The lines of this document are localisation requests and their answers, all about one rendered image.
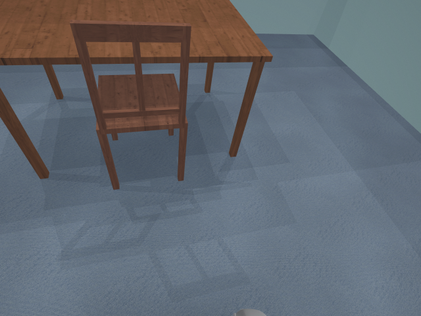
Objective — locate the table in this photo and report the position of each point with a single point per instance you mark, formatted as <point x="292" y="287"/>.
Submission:
<point x="38" y="32"/>

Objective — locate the chair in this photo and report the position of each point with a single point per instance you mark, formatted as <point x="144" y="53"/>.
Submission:
<point x="135" y="102"/>

